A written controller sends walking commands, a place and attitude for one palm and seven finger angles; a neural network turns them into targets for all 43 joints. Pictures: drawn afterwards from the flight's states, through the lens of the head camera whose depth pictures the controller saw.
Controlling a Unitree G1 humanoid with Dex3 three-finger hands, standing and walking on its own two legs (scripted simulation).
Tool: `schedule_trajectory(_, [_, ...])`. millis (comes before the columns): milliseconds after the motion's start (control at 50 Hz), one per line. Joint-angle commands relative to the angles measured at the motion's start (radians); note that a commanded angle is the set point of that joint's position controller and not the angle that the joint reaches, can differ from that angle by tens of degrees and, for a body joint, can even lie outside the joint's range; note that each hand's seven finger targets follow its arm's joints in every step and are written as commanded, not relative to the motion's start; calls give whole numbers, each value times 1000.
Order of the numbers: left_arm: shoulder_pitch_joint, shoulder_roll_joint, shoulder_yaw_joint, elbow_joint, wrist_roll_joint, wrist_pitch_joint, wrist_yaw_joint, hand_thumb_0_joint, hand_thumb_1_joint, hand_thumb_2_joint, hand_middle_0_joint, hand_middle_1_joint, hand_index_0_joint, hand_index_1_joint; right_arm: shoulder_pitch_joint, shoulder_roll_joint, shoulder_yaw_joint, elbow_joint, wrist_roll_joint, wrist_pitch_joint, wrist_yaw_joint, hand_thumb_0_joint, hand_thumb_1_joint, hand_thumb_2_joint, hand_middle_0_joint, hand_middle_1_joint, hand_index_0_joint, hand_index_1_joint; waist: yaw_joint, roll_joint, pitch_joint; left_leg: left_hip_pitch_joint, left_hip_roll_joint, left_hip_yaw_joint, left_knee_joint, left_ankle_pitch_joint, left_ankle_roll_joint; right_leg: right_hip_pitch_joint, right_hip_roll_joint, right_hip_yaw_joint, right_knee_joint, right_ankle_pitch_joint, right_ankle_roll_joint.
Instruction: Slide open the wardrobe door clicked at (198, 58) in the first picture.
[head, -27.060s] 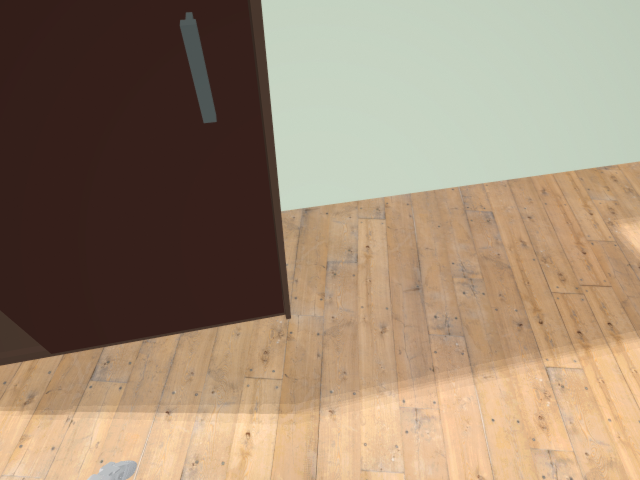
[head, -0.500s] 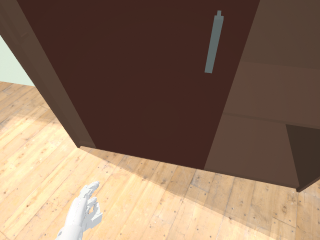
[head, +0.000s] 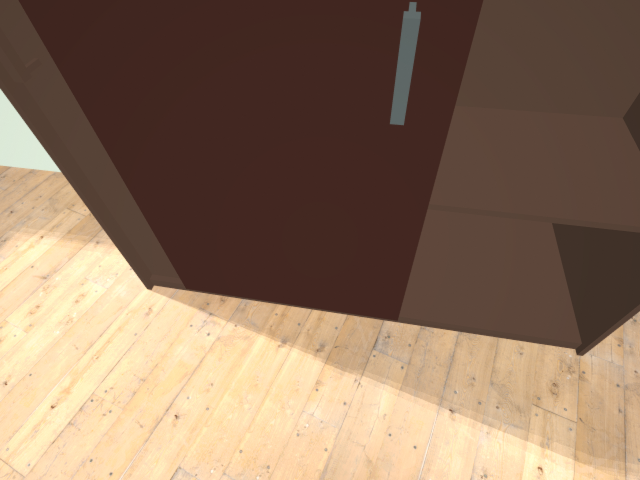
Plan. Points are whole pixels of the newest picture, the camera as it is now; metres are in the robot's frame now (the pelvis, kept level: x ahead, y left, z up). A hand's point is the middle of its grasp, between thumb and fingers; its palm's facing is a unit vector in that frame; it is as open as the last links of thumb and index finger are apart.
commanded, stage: let the arm hang, fingers relaxed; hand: right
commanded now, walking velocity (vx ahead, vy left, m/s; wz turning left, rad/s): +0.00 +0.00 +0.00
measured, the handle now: (404, 66) +0.67 -0.08 +0.17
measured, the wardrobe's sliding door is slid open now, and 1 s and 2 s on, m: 0.58 0.58 0.58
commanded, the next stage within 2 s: look to check the result in 0.76 s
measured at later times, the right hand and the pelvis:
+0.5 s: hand out of the picture +0.01 -0.19 -0.17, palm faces -0.01 +0.98 -0.20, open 7.4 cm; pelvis +0.00 -0.01 +0.01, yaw +1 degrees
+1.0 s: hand out of the picture +0.02 -0.21 -0.17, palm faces -0.02 +0.98 -0.21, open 7.4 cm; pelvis +0.01 -0.02 +0.01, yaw +1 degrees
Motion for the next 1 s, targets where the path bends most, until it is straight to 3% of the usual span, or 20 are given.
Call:
schedule_trajectory(0, [-8, 92, 34, -2, -5, -22, 16, 0, 900, 900, -200, -300, -200, -300, -3, -152, -43, 10, 7, -52, 2, 0, -900, -900, 200, 300, 200, 300, -10, -192, -80, 65, 109, -143, -154, 37, 33, 6, -99, 114, -134, 29, -6])
schedule_trajectory(20, [7, 92, 36, 9, -8, -20, 18, 0, 900, 900, -200, -300, -200, -300, 7, -150, -43, 28, 7, -55, 0, 0, -900, -900, 200, 300, 200, 300, -10, -135, -88, 70, 108, -135, -166, 43, 31, 21, -101, 114, -124, 42, -6])
schedule_trajectory(60, [39, 79, 39, 39, -10, -20, 21, 0, 900, 900, -200, -300, -200, -300, 11, -133, -37, 66, 8, -58, -1, 0, -900, -900, 200, 300, 200, 300, -2, -84, -85, 56, 117, -136, -180, 44, 33, 40, -99, 107, -117, 57, -6])
schedule_trajectory(240, [98, 43, 42, 114, -11, -18, 25, 0, 900, 900, -200, -300, -200, -300, 47, -96, -28, 150, 8, -57, -10, 0, -900, -900, 200, 300, 200, 300, -5, -25, -8, 20, 107, -114, -188, -5, 25, 25, -106, 110, -156, 25, -11])
schedule_trajectory(340, [102, 31, 42, 126, -10, -26, 24, 0, 900, 900, -200, -300, -200, -300, 49, -87, -32, 152, 7, -58, -13, 0, -900, -900, 200, 300, 200, 300, -10, -49, -11, 40, 100, -108, -166, 30, 19, 12, -113, 118, -181, 37, -15])
schedule_trajectory(420, [94, 32, 41, 131, -10, -29, 23, 0, 900, 900, -200, -300, -200, -300, 43, -85, -32, 149, 5, -58, -15, 0, -900, -900, 200, 300, 200, 300, -14, -33, 0, 39, 97, -101, -159, 44, 13, 18, -115, 122, -191, 58, -17])
schedule_trajectory(500, [82, 31, 40, 135, -8, -32, 22, 0, 900, 900, -200, -300, -200, -300, 25, -84, -35, 145, 5, -57, -14, 0, -900, -900, 200, 300, 200, 300, -14, -64, 22, 43, 97, -100, -156, 43, 10, 0, -116, 129, -215, 35, -15])
schedule_trajectory(680, [61, 45, 42, 131, -10, -39, 22, 0, 900, 900, -200, -300, -200, -300, 7, -93, -38, 135, 7, -64, -12, 0, -900, -900, 200, 300, 200, 300, -14, -63, -30, 72, 105, -102, -158, 106, 9, 50, -116, 124, -199, 133, -16])
schedule_trajectory(820, [44, 64, 44, 131, -14, -39, 23, 0, 900, 900, -200, -300, -200, -300, 2, -107, -37, 141, 6, -67, -12, 0, -900, -900, 200, 300, 200, 300, -11, -40, -36, 72, 107, -102, -169, 124, 7, 89, -121, 119, -192, 174, -17])
schedule_trajectory(880, [39, 69, 42, 137, -13, -41, 25, 0, 900, 900, -200, -300, -200, -300, -3, -107, -35, 145, 7, -67, -12, 0, -900, -900, 200, 300, 200, 300, -7, -64, -43, 75, 109, -103, -170, 132, 6, 102, -121, 118, -193, 192, -17])
schedule_trajectory(980, [25, 82, 42, 138, -15, -43, 25, 0, 900, 900, -200, -300, -200, -300, -10, -120, -35, 152, 7, -68, -12, 0, -900, -900, 200, 300, 200, 300, -6, -53, -40, 81, 113, -101, -177, 140, 7, 117, -123, 122, -197, 210, -18])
